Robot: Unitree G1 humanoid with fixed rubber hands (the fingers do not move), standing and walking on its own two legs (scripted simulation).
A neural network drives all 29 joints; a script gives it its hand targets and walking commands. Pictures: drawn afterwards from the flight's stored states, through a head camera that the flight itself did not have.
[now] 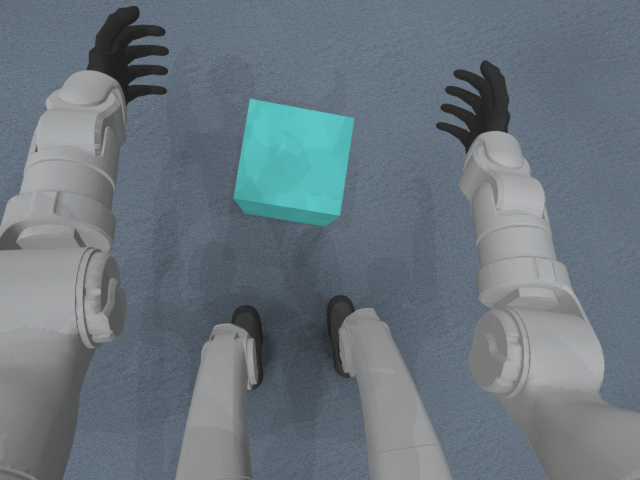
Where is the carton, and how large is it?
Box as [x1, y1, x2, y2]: [233, 99, 353, 226]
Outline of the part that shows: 250,99 233,198 242,210 248,214 325,226 337,217 340,212 353,118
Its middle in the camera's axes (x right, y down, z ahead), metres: -0.06 -0.15 +0.88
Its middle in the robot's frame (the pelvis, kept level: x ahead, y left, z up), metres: +0.54 -0.04 -0.54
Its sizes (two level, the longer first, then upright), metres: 0.210 0.200 0.250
